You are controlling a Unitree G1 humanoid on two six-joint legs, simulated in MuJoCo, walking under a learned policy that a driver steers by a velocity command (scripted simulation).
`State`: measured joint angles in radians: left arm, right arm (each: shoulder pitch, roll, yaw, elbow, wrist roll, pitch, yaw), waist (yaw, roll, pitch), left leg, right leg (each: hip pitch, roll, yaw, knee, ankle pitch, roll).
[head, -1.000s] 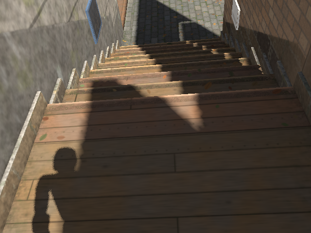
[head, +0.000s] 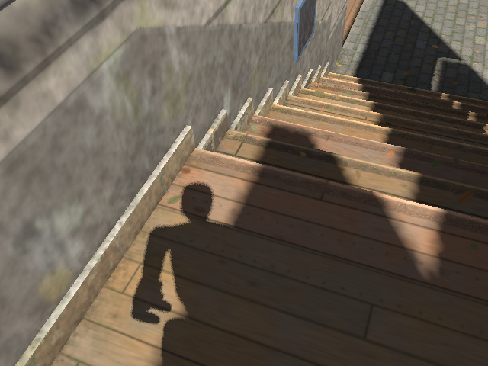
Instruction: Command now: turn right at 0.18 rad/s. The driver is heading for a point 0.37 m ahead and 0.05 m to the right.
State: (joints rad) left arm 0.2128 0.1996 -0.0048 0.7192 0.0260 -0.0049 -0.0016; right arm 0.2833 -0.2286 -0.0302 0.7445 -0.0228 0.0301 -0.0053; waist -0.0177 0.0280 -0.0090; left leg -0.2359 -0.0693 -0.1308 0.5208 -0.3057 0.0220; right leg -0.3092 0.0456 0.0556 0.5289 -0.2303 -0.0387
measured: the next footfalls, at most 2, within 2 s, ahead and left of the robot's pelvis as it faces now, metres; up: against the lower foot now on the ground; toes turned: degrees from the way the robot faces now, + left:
left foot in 0.30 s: +0.05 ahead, +0.10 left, +0.00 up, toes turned -13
right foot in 0.78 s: +0.25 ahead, -0.20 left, +0.00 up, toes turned -22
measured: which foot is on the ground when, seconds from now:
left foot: up 0.00-0.28, down 0.30-0.78, up 0.80-1.00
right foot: down 0.00-0.30, up 0.32-0.76, down 0.78-1.00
